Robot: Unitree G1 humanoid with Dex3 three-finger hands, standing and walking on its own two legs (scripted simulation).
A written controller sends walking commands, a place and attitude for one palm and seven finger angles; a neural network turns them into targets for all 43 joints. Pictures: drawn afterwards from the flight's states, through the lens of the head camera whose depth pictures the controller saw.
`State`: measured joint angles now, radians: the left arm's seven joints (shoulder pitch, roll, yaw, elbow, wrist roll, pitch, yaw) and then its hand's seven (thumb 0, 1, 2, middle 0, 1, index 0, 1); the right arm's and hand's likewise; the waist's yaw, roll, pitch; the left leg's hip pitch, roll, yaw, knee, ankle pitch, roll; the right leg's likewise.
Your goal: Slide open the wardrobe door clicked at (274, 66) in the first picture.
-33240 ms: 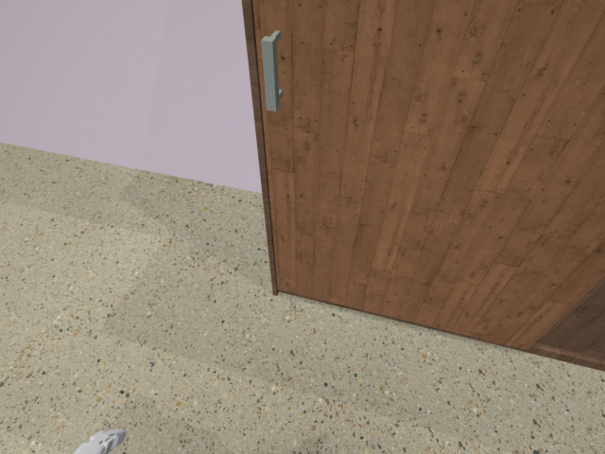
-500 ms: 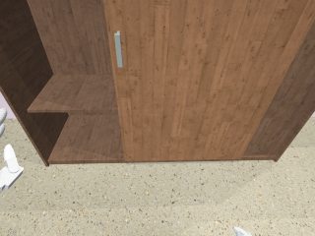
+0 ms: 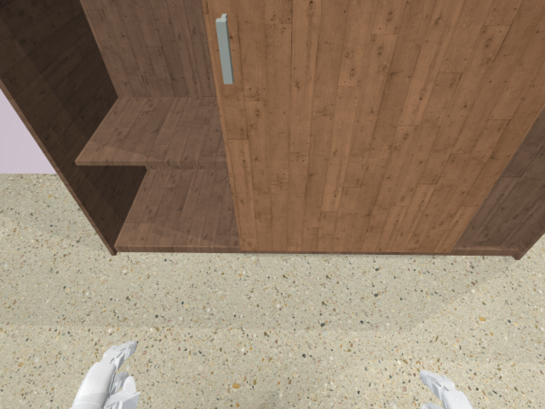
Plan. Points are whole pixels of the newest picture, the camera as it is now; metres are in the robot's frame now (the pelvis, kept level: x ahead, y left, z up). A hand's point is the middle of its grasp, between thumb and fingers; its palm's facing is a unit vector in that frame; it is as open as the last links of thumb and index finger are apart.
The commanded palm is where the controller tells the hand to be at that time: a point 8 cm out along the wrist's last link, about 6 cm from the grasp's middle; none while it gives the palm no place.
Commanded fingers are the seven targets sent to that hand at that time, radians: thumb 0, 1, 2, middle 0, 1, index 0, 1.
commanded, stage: let the arm hang, fingers relaxed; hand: left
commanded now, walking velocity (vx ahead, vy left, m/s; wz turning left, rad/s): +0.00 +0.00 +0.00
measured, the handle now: (226, 49) +0.84 +0.13 +0.16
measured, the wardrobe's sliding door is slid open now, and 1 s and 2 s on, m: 0.57 0.57 0.57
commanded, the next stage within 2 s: look to check the result in 0.90 s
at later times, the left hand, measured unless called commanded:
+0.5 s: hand out of the picture +0.02 +0.23 -0.15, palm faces -0.05 -0.96 -0.26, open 7.3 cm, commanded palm none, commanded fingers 0.00 0.90 0.90 -0.20 -0.30 -0.20 -0.30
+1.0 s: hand out of the picture +0.05 +0.21 -0.15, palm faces -0.07 -0.98 -0.20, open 7.4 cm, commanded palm none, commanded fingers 0.00 0.90 0.90 -0.20 -0.30 -0.20 -0.30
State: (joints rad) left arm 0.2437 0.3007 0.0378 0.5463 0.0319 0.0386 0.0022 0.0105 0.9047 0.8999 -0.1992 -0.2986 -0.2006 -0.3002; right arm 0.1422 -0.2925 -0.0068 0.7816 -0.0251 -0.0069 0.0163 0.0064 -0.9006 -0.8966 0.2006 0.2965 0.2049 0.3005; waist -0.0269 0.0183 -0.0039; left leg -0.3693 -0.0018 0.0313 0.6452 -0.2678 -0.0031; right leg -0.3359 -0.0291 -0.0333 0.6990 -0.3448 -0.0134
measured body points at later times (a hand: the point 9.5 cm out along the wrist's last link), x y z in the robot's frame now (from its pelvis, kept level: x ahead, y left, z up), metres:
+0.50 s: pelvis +0.01 +0.02 +0.02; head +0.04 +0.02 +0.47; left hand +0.02 +0.28 -0.13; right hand +0.02 -0.21 -0.14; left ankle +0.05 +0.12 -0.72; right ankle +0.01 -0.11 -0.72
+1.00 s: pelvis +0.02 +0.03 +0.02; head +0.04 +0.04 +0.47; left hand +0.06 +0.27 -0.14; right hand +0.03 -0.20 -0.13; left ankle +0.05 +0.12 -0.72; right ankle +0.01 -0.11 -0.72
